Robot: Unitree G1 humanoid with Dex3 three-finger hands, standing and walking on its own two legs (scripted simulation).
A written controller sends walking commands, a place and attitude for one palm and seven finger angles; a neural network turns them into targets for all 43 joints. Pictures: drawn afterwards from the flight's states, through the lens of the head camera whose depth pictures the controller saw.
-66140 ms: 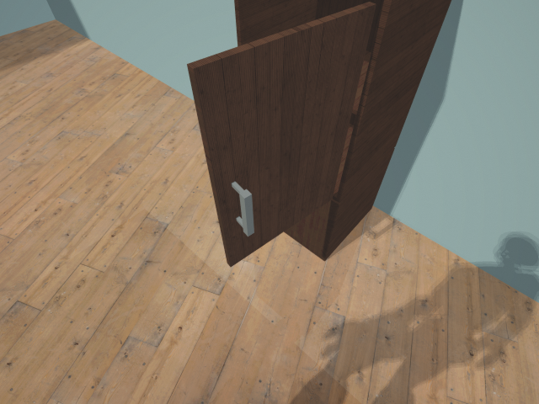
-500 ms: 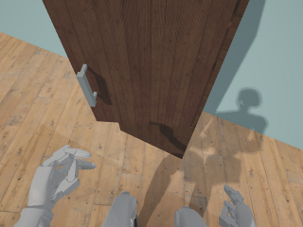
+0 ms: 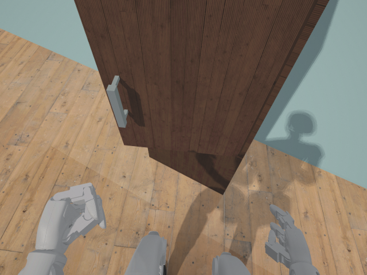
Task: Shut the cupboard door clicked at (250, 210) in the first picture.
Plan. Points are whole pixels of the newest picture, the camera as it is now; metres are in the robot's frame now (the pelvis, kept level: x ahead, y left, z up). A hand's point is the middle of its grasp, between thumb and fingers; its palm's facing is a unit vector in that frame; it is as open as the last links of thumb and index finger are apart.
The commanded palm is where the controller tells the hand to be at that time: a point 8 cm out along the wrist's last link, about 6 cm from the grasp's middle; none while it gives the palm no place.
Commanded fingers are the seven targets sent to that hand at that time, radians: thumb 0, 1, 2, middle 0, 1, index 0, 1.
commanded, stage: raise the hand and make a fist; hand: left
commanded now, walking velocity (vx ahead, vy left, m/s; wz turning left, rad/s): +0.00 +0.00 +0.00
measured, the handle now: (119, 102) +0.51 +0.22 +0.03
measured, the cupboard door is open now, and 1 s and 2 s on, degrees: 23 23 23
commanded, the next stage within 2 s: bring the fist close to the handle in 0.62 s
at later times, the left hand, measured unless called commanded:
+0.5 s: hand (99, 212) +0.22 +0.18 +0.05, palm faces +0.00 -1.00 -0.04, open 3.1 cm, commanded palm +0.20 +0.23 +0.05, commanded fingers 0.00 0.90 0.90 -1.30 -1.50 -1.30 -1.50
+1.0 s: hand (108, 191) +0.26 +0.18 +0.04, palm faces -0.01 -1.00 -0.05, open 3.1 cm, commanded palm +0.25 +0.23 +0.04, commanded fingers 0.00 0.90 0.90 -1.30 -1.50 -1.30 -1.50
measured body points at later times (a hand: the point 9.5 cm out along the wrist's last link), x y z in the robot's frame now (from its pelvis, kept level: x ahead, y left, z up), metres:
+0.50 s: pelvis +0.00 -0.01 +0.00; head +0.07 +0.00 +0.44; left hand +0.22 +0.24 +0.05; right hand +0.18 -0.25 -0.08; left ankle +0.07 +0.10 -0.62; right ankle +0.00 -0.13 -0.62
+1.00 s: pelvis +0.00 -0.01 -0.01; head +0.08 -0.01 +0.43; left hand +0.26 +0.23 +0.05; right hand +0.19 -0.25 -0.09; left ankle +0.07 +0.10 -0.62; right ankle +0.00 -0.13 -0.62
